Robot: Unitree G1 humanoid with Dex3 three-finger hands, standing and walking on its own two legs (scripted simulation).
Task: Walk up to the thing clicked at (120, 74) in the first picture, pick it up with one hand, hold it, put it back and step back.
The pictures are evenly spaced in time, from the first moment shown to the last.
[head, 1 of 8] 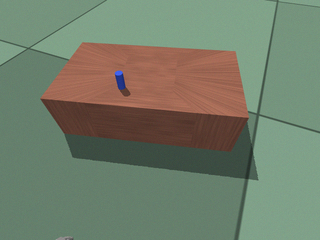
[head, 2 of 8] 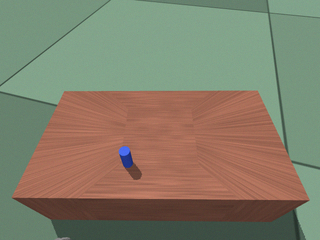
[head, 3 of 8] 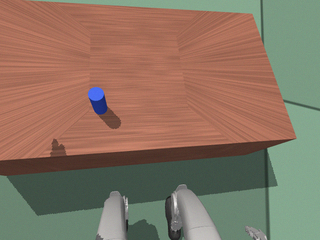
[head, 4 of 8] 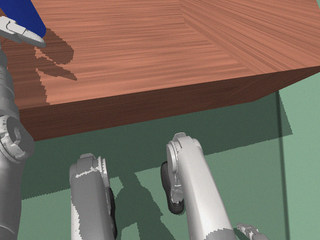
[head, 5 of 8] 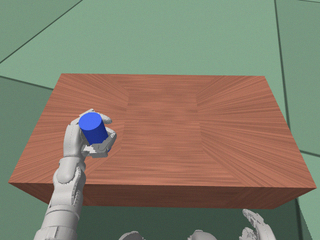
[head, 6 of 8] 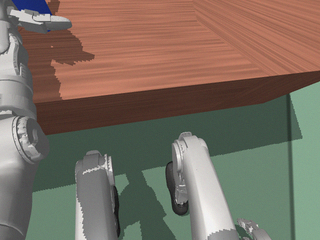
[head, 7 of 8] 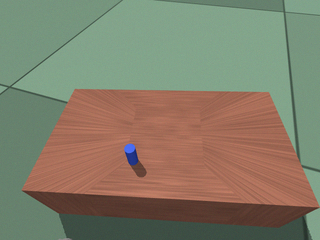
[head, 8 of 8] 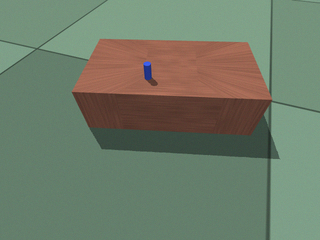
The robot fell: no
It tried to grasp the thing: yes
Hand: left
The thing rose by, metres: 0.35
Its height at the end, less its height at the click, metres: +0.00
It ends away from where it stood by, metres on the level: 0.01
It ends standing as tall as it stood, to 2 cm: yes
